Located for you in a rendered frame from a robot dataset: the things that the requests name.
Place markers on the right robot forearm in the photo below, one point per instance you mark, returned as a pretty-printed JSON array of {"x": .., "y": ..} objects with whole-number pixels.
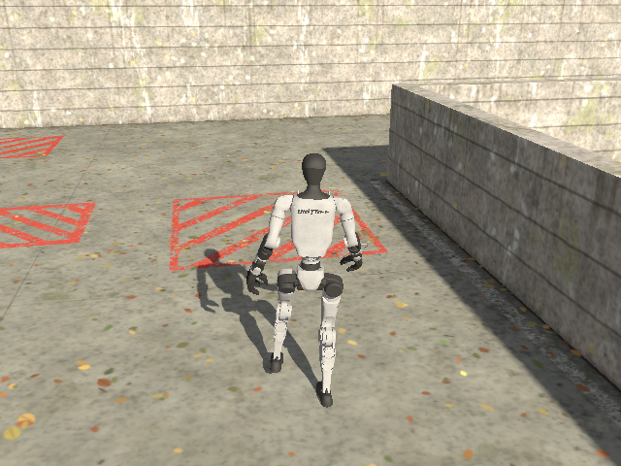
[{"x": 355, "y": 252}]

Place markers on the right robot upper arm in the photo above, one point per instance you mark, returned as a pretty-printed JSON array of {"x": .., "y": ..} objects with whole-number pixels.
[{"x": 347, "y": 219}]

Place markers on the left robot forearm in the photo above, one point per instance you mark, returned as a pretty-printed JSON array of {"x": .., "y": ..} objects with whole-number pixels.
[{"x": 261, "y": 258}]

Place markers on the right robot hand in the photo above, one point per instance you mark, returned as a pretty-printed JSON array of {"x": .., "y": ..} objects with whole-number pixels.
[{"x": 356, "y": 266}]

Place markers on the left robot hand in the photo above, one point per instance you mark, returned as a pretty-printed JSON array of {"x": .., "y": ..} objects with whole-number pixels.
[{"x": 251, "y": 280}]

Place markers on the left robot upper arm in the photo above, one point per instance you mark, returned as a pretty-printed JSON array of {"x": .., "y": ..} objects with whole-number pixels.
[{"x": 282, "y": 204}]

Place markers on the left robot thigh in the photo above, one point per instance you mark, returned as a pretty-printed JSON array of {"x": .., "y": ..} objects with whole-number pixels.
[{"x": 287, "y": 281}]

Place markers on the left robot foot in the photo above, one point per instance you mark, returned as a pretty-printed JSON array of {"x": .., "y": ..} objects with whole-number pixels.
[{"x": 276, "y": 364}]

